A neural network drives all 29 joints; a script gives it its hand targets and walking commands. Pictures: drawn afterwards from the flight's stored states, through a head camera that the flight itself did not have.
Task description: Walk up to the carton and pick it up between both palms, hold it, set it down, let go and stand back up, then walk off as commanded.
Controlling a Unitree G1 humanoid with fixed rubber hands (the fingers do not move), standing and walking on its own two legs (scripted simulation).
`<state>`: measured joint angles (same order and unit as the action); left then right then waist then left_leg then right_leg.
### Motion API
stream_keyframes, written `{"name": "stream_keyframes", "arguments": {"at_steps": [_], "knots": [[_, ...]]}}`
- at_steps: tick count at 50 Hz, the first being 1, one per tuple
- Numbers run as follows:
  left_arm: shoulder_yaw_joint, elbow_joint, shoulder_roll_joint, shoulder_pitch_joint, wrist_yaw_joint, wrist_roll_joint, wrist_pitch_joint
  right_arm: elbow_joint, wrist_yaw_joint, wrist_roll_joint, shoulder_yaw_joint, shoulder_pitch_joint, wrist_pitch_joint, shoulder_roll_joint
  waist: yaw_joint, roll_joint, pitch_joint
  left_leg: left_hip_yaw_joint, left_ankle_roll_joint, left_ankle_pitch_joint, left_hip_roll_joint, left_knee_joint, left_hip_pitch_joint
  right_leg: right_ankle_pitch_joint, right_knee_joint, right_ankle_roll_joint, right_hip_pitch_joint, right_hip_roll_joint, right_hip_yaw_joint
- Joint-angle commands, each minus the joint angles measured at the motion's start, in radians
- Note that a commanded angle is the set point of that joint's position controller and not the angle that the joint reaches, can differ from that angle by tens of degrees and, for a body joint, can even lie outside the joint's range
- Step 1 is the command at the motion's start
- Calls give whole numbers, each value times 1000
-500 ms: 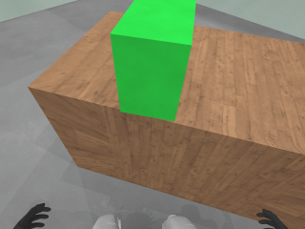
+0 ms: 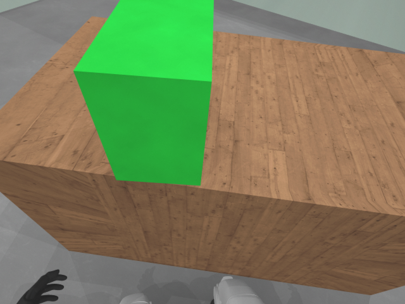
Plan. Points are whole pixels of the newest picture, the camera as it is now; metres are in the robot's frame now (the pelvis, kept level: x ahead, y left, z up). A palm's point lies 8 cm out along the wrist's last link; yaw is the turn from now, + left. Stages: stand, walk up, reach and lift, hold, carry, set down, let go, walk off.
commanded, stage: walk up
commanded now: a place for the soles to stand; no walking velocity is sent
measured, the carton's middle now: (164, 90) +0.51 +0.09 +0.13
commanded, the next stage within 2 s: none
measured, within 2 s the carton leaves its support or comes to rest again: neither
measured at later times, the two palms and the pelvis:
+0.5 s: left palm (63, 254) +0.21 +0.28 -0.06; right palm out of the picture +0.10 -0.37 -0.07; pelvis +0.07 -0.03 +0.00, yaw -5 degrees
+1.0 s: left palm (59, 235) +0.26 +0.30 -0.07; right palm (369, 288) +0.15 -0.34 -0.06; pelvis +0.10 +0.00 +0.00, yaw -9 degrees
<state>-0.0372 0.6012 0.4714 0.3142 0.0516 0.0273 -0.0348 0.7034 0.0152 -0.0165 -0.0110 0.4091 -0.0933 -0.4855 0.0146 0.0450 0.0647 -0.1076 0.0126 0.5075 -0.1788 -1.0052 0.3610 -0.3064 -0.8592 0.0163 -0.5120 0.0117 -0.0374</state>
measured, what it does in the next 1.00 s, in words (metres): walks ahead: left foot, then left foot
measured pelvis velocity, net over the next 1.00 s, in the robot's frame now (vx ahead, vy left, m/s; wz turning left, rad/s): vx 0.10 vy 0.00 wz -0.15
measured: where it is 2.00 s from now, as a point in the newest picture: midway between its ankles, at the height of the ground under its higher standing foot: outside the picture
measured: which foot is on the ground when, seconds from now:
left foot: up 0.00-0.18, down 0.20-0.42, up 0.44-0.68, down 0.70-1.00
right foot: down 0.00-1.00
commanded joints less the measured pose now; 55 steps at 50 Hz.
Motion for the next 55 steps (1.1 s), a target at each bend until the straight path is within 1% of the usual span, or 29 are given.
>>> {"name": "stream_keyframes", "arguments": {"at_steps": [1, 4, 8, 9, 10, 11, 12, 13, 16, 18, 19, 20, 21, 22, 24, 28, 31, 33, 34, 36, 37, 42, 44, 45, 46, 47, 51, 53, 55], "knots": [[-136, -16, 344, 72, -25, -16, -16, -76, 1, 19, -96, -66, 4, -252, -56, 40, 63, 97, 18, 123, 69, -182, 349, -526, 595, 294, 171, -309, -701], [-123, -8, 280, 54, -26, 4, -9, -31, -11, 13, -97, -2, -5, -199, -28, 138, 67, 69, 43, 81, 87, 34, 192, -276, 497, 263, 31, -195, -522], [-89, -28, 202, -65, -19, -5, 10, 46, -1, 11, -113, 194, -26, -210, 78, 90, -19, -18, 54, -113, 164, 385, -253, -248, 254, 175, -178, -78, -260], [-74, -47, 144, -55, -19, -7, 13, 49, 9, -1, -131, 244, -35, -249, 112, -64, -50, 197, 92, 35, 65, 508, -394, -186, -21, 134, -295, -10, -177], [-58, -73, 65, -40, -21, -7, 7, 17, 20, -29, -150, 231, -42, -334, 104, -281, -51, 574, 151, 90, -224, 663, -432, -206, -246, 47, -439, 123, -58], [-78, -92, 170, -110, -35, 13, 11, -7, 17, -13, -149, 162, -34, -384, 118, -199, -7, 711, 262, 283, -360, 749, -291, -243, -274, 19, -461, 35, -105], [-93, -84, 225, -96, -31, 19, 6, -25, 18, -11, -161, 59, -34, -385, 68, -131, 40, 689, 318, 383, -403, 745, -202, -211, -332, 18, -417, -39, -105], [-88, -53, 238, -25, -23, 14, -12, -32, 12, -15, -143, 8, -33, -331, 25, -102, 57, 529, 294, 113, -312, 634, -240, -192, -251, 13, -385, -34, -51], [-69, -20, 129, 22, -7, -2, -33, -83, 5, -23, -118, 31, -30, -279, 33, -254, -53, 194, 257, -526, -196, 473, -216, -168, -55, 14, -187, -26, 81], [-71, 11, 123, 134, -20, -13, -43, -118, -5, 2, -95, -92, -17, -270, -73, -238, -138, 35, 181, -617, -117, 305, 6, 43, 146, 31, 197, -16, 93], [-103, 73, 188, 257, -35, -16, -54, -98, -6, 4, -89, -44, -6, -202, -144, -29, -200, 30, 97, -539, -45, -29, 98, 117, 265, 3, 393, 7, -14], [-129, 65, 243, 292, -56, -5, -57, -116, -2, 7, -51, -2, 11, -102, -150, 131, -163, 45, 71, -300, -6, -183, 268, 102, 287, 16, 473, -39, -174], [-134, 38, 339, 229, -66, -2, -56, -138, -4, 28, -52, -34, 19, -90, -100, 272, -107, 31, 20, 58, 117, -269, 441, 38, 507, 133, 393, -257, -686], [-133, 20, 352, 140, -61, -14, -41, -114, 13, 20, -86, -69, 44, -216, -66, 146, 6, 130, 24, 143, 102, -264, 435, -157, 554, 231, 244, -302, -806], [-113, 6, 288, 61, -68, -21, -33, -84, 7, 11, -79, -50, 40, -207, -26, -44, 25, 131, 26, 84, 91, -184, 357, -74, 463, 249, 221, -265, -666], [-96, 6, 252, 46, -77, -13, -33, -23, -6, 11, -93, 5, 55, -195, -21, 121, 33, 98, 28, -57, 54, -56, 217, -49, 428, 155, 93, -179, -471], [-92, 6, 261, 3, -74, -4, -22, -47, -4, 16, -90, -84, 50, -194, -15, 114, 52, 87, 44, 41, 86, 57, 148, -109, 431, 221, 16, -171, -485], [-88, -10, 261, -43, -73, -8, -17, -6, -5, 11, -92, -15, 33, -175, 28, 111, -23, 21, 40, -74, 116, 263, -15, 55, 287, 195, 16, -136, -336], [-71, -11, 198, -54, -71, -10, -9, 15, -5, 9, -99, 58, 15, -170, 56, 82, -94, 58, 37, -114, 128, 439, -138, 56, 167, 150, -4, -101, -296], [-36, -20, 63, 5, -75, -34, -6, -7, 6, -14, -125, 13, 0, -295, 42, -217, -85, 581, 120, 27, -229, 677, -260, -223, -164, 33, -304, 112, -38], [-62, -16, 168, -28, -79, -11, -1, -10, 0, -14, -130, -49, 6, -333, 48, -148, -45, 610, 248, 192, -306, 681, -96, -264, -222, 20, -211, 41, -60], [-69, 52, 170, 118, -67, -10, -41, -86, -7, 2, -89, -158, 24, -230, -38, -235, -106, 142, 180, -403, -105, 342, -33, -21, 119, 20, 89, 26, 86], [-81, 77, 189, 186, -79, -14, -57, -95, -11, 9, -71, -142, 38, -152, -63, -99, -168, 51, 77, -261, -13, 120, 49, 50, 233, 51, 234, 19, -85], [-102, 80, 276, 173, -87, -4, -57, -96, -17, 20, -56, -127, 47, -111, -54, 89, -161, 38, 31, -59, 58, -42, 270, 46, 307, 113, 348, -126, -404], [-116, 44, 338, 147, -89, -16, -54, -111, -12, 20, -69, -183, 58, -134, -58, 128, -105, 97, 25, 131, 113, -50, 327, -10, 396, 236, 293, -244, -696], [-112, 22, 323, 52, -87, -13, -49, -92, -4, 11, -74, -179, 61, -177, -30, 34, -28, 128, 26, 153, 108, -32, 316, -29, 393, 267, 232, -258, -680], [-71, 8, 231, -52, -86, -12, -32, -3, -11, 5, -90, -63, 27, -184, 56, -25, -98, 84, 67, -162, 98, 275, -69, 129, 200, 137, 23, -110, -323], [-58, -4, 136, -48, -83, -17, -23, -5, -11, -9, -117, -60, 9, -262, 58, -245, -52, 456, 179, 21, -179, 593, -165, -150, -133, 41, -237, 73, -40], [-62, 14, 181, -44, -83, -23, -28, -19, -8, -14, -119, -87, 13, -267, 52, -158, -18, 466, 255, -203, -235, 554, -172, -278, -160, 20, -235, 25, -9]]}}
